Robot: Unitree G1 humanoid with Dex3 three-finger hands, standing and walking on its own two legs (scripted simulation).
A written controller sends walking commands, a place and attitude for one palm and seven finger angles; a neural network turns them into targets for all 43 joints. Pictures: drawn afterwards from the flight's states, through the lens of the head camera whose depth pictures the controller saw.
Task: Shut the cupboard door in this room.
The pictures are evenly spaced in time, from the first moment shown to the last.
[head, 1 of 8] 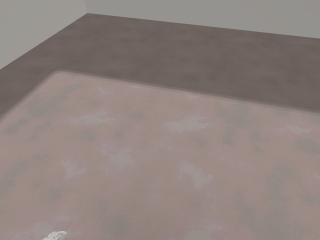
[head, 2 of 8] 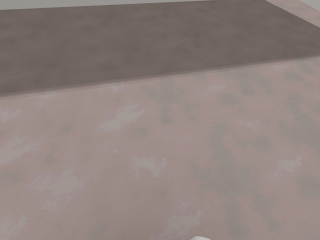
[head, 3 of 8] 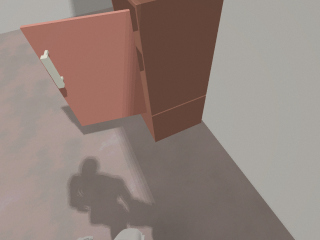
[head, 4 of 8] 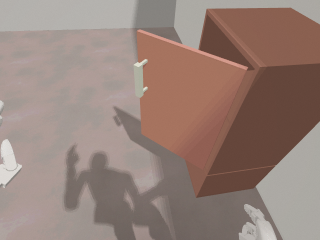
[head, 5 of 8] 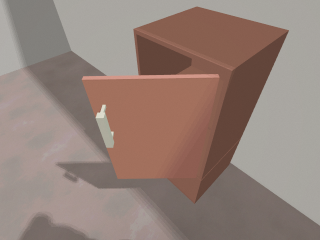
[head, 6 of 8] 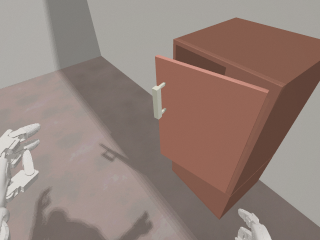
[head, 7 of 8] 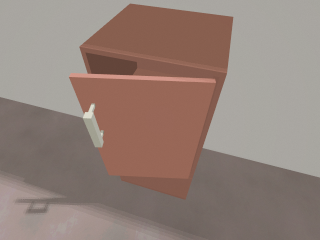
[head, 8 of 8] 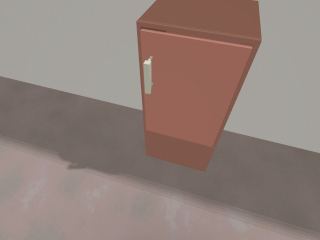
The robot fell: no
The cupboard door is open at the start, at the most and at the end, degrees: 78 78 0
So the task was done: yes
